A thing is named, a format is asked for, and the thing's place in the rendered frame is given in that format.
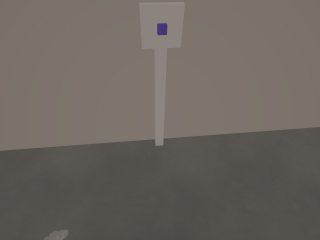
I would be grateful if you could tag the robot left hand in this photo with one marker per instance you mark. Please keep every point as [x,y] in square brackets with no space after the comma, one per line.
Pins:
[57,235]

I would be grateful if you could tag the button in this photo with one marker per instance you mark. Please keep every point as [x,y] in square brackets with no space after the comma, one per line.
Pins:
[162,28]

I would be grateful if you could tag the panel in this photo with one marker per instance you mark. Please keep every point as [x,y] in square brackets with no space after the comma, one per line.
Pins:
[151,14]

